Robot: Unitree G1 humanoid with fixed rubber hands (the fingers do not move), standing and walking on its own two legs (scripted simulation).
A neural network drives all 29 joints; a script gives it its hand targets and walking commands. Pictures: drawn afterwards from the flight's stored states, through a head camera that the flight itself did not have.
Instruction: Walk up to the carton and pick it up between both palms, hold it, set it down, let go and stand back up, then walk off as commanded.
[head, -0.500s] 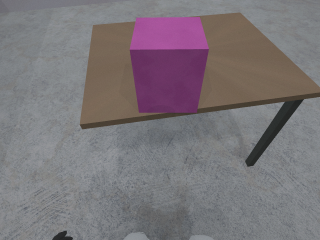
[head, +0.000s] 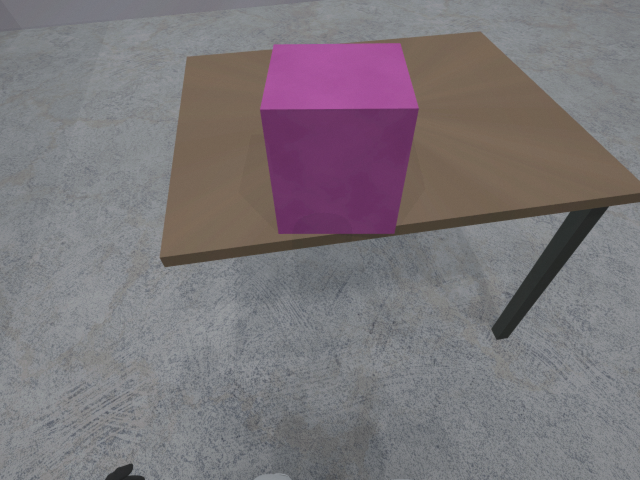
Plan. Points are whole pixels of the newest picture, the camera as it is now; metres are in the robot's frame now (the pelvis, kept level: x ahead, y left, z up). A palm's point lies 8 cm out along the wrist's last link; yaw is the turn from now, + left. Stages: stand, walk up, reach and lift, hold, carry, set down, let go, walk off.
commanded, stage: stand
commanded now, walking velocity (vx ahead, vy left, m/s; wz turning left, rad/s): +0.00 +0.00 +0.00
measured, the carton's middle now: (336, 143) +0.63 -0.01 +0.07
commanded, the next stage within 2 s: none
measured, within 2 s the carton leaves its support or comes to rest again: neither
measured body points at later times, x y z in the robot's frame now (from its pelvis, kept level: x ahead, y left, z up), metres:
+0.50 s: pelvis +0.00 +0.00 +0.00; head +0.02 +0.00 +0.45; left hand +0.11 +0.30 -0.11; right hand +0.08 -0.32 -0.12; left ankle +0.04 +0.13 -0.71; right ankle +0.01 -0.11 -0.71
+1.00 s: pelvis +0.00 +0.00 +0.00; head +0.02 +0.00 +0.45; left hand +0.11 +0.30 -0.11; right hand +0.08 -0.32 -0.12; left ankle +0.04 +0.13 -0.71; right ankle +0.01 -0.11 -0.71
